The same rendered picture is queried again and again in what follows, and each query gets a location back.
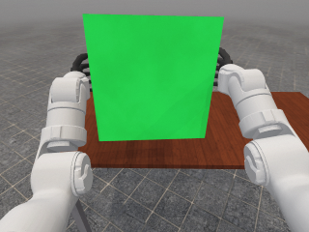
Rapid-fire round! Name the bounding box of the carton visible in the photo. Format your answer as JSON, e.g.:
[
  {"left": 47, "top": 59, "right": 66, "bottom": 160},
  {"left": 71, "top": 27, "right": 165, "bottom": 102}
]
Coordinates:
[{"left": 82, "top": 14, "right": 224, "bottom": 141}]

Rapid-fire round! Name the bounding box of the robot left forearm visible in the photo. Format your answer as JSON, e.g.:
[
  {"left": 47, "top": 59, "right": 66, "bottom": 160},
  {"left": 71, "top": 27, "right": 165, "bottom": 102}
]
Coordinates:
[{"left": 30, "top": 71, "right": 91, "bottom": 193}]

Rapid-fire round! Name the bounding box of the robot right hand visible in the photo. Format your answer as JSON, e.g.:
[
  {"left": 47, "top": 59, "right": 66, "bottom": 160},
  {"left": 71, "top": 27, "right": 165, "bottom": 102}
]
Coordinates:
[{"left": 213, "top": 47, "right": 233, "bottom": 87}]

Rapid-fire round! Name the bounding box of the left robot upper arm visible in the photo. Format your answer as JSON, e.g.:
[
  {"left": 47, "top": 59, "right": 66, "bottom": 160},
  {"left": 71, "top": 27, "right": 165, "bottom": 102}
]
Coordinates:
[{"left": 0, "top": 151, "right": 94, "bottom": 232}]

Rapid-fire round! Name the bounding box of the robot right forearm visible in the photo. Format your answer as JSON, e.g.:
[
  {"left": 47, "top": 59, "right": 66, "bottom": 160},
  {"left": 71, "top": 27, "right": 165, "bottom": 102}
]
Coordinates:
[{"left": 217, "top": 64, "right": 309, "bottom": 158}]

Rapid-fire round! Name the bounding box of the table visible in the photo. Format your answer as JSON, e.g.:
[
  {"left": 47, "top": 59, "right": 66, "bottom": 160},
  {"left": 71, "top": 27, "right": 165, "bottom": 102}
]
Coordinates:
[{"left": 61, "top": 91, "right": 309, "bottom": 232}]

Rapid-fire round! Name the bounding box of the robot left hand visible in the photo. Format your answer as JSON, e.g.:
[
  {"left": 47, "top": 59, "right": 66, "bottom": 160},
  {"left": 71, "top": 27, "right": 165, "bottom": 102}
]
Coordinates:
[{"left": 70, "top": 53, "right": 93, "bottom": 92}]

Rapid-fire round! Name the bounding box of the right robot upper arm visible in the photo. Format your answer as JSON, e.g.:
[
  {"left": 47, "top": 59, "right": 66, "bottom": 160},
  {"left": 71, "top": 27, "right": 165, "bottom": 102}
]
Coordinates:
[{"left": 243, "top": 134, "right": 309, "bottom": 232}]

